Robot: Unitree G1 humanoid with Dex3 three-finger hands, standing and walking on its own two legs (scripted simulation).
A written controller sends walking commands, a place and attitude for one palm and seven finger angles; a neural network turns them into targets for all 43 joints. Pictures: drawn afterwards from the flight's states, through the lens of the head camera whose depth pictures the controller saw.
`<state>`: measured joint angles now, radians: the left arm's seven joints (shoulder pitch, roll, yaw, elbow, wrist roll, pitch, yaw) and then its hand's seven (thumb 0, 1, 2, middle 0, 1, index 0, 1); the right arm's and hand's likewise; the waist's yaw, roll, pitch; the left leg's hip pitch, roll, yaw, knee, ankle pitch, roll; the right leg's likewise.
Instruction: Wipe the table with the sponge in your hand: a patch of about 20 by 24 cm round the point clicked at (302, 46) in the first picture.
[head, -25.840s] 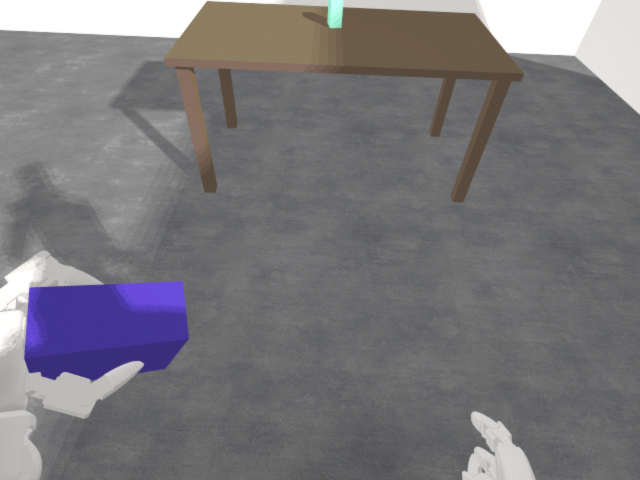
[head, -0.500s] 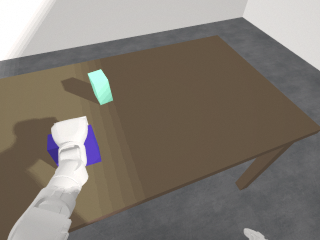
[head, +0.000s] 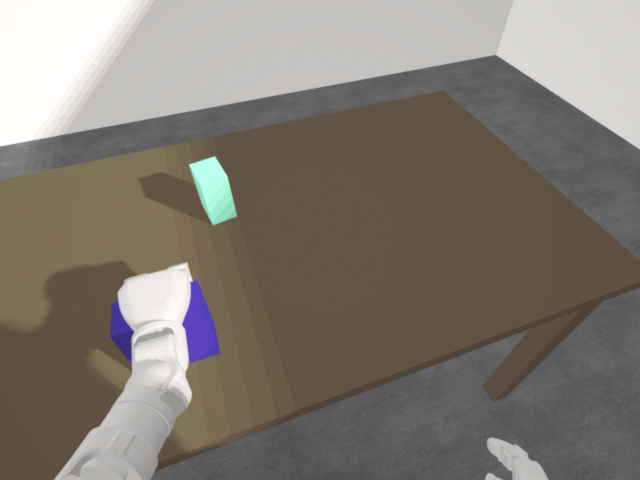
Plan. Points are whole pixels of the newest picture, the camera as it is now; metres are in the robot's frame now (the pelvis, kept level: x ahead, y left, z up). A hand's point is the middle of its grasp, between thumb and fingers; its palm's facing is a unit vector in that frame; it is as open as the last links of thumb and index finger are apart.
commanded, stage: wipe back along the middle lane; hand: left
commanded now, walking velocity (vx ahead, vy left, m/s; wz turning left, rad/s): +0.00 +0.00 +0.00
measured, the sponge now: (173, 337) +0.32 +0.26 -0.05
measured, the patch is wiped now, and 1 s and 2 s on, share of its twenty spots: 0.70 0.80 0.90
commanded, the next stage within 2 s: slide across to the third lane in 0.80 s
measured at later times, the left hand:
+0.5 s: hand (172, 355) +0.27 +0.23 -0.01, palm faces -0.04 -0.04 -1.00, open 10.0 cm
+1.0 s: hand (173, 359) +0.27 +0.23 -0.01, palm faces -0.07 -0.03 -1.00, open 10.0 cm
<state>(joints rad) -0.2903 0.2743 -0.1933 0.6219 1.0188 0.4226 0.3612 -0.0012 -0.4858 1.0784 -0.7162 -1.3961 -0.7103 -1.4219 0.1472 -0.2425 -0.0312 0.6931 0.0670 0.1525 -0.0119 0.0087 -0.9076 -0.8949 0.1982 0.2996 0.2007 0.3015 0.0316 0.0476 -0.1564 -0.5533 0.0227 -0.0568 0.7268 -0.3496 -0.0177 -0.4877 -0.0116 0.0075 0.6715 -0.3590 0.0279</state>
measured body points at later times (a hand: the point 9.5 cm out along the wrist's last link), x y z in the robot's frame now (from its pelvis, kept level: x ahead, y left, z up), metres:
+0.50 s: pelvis +0.00 -0.01 +0.00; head +0.00 -0.03 +0.45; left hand +0.27 +0.23 +0.04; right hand +0.20 -0.23 -0.10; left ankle +0.00 +0.13 -0.72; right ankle -0.02 -0.15 -0.72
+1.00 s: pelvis -0.02 -0.01 +0.00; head -0.02 -0.03 +0.45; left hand +0.27 +0.22 +0.04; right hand +0.16 -0.25 -0.11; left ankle +0.00 +0.13 -0.72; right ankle -0.02 -0.15 -0.72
